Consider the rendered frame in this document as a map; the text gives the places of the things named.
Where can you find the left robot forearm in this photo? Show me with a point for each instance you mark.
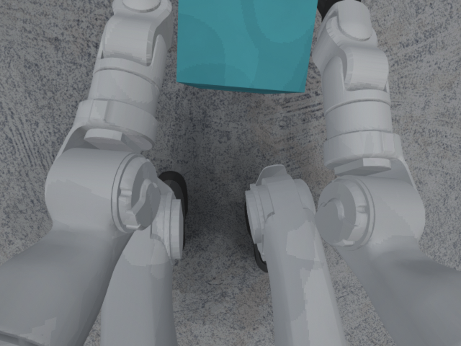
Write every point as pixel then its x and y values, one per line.
pixel 119 114

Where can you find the right robot forearm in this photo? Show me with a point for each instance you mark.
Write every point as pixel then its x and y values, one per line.
pixel 356 97

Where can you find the left robot upper arm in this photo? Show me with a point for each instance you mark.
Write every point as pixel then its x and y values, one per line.
pixel 52 292

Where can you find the carton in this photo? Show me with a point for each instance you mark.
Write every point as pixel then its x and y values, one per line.
pixel 256 46

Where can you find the right robot upper arm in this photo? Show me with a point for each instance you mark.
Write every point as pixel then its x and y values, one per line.
pixel 375 223

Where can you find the right robot foot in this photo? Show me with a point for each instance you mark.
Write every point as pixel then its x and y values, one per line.
pixel 262 264

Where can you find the robot right thigh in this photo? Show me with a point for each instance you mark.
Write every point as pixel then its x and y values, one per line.
pixel 305 311

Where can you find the robot right hand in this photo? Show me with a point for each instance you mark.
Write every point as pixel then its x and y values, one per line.
pixel 324 6

